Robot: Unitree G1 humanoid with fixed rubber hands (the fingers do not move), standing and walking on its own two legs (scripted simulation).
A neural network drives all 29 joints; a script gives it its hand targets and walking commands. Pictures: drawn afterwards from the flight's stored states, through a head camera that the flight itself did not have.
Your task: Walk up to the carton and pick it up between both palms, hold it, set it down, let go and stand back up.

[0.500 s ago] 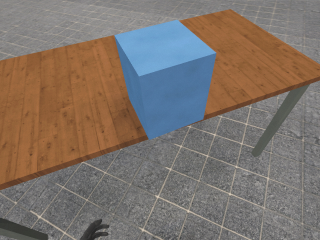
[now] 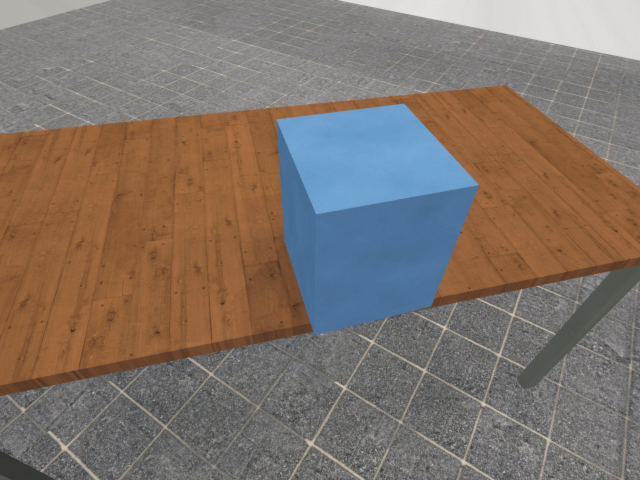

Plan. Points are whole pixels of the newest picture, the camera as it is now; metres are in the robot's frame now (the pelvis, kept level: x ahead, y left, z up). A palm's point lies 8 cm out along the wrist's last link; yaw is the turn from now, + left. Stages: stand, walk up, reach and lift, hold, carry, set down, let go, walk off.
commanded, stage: walk up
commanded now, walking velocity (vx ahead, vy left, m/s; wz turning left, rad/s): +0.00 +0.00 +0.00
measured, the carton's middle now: (359, 219) +0.50 -0.02 +0.07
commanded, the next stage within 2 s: none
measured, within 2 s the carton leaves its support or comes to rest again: neither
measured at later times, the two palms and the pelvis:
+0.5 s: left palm out of the picture -0.03 +0.23 -0.14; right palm out of the picture -0.01 -0.18 -0.13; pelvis +0.01 +0.02 +0.01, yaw -1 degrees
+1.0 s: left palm out of the picture +0.00 +0.22 -0.14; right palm out of the picture -0.01 -0.17 -0.14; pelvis +0.03 +0.02 +0.01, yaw -1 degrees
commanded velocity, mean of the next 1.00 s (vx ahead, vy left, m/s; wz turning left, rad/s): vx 0.00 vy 0.00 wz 0.00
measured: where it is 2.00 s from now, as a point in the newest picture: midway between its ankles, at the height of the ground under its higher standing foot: outside the picture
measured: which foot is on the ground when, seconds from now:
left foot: down 0.00-1.00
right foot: down 0.00-1.00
